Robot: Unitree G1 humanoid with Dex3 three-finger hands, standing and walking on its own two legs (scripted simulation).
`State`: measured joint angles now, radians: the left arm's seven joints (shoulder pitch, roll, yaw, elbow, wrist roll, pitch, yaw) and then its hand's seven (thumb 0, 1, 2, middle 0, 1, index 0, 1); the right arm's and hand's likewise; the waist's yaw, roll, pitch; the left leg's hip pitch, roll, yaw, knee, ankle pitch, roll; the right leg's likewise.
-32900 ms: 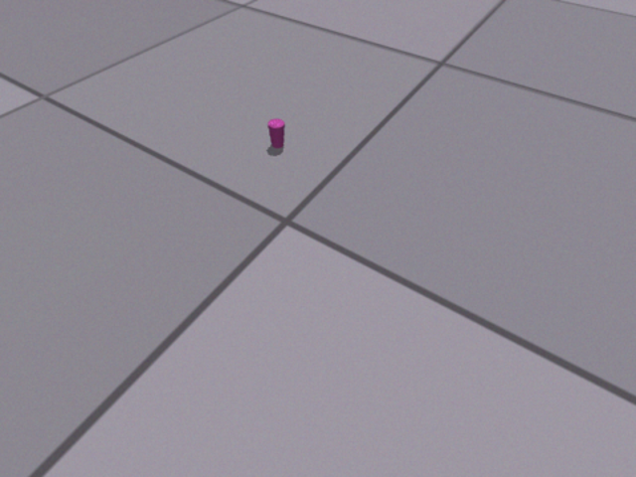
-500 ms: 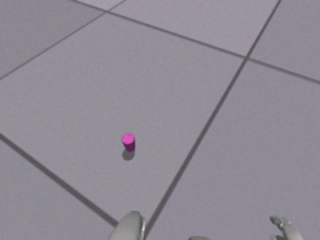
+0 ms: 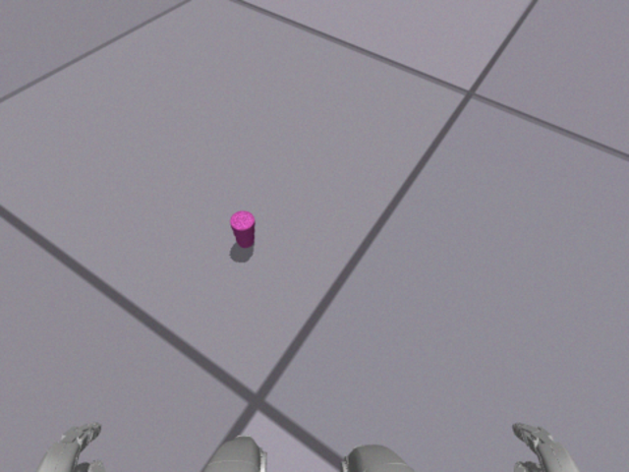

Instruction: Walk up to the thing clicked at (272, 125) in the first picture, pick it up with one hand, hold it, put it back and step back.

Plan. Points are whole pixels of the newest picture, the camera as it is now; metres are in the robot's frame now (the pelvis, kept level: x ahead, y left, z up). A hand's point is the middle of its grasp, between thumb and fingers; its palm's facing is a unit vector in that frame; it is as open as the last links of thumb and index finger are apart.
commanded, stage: step back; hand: left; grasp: from the side
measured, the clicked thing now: (244, 231) +0.90 +0.22 -0.69
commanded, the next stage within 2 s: stand in 1.26 s
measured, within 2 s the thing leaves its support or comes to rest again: neither
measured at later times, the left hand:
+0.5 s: hand out of the picture -0.08 +0.26 -0.14, palm faces +0.08 -0.91 -0.41, open 7.4 cm
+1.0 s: hand out of the picture -0.04 +0.26 -0.14, palm faces +0.10 -0.93 -0.35, open 7.4 cm
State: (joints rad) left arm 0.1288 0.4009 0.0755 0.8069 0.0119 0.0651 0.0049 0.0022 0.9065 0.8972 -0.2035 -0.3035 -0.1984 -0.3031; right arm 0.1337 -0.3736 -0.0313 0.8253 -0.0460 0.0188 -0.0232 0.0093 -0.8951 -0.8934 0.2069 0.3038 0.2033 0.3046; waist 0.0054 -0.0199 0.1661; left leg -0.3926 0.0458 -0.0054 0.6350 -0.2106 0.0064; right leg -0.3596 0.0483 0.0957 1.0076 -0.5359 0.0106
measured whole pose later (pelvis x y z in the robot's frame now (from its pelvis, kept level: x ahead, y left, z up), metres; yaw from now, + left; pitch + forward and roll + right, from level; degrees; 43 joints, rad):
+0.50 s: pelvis -0.12 -0.02 +0.00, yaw +5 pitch -3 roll +2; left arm 0.23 0.41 0.06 0.94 0.02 0.02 -0.01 0.00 0.91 0.90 -0.20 -0.30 -0.20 -0.30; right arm 0.25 -0.36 -0.04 0.99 -0.05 0.00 0.01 0.01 -0.90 -0.89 0.20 0.30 0.20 0.30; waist 0.01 -0.03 0.07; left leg -0.22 -0.04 -0.02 0.59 -0.32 0.02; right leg -0.37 -0.03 0.03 0.81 -0.46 -0.02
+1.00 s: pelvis -0.09 -0.01 +0.01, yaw +5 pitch -2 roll +0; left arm 0.15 0.38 0.03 1.05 0.01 -0.02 -0.01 0.00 0.91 0.90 -0.20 -0.30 -0.20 -0.30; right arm 0.16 -0.34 -0.03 1.05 -0.04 -0.02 0.01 0.01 -0.90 -0.89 0.20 0.30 0.20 0.30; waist 0.01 -0.01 0.06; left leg -0.21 0.01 -0.01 0.56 -0.31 0.00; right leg -0.22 -0.02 0.00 0.54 -0.27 0.02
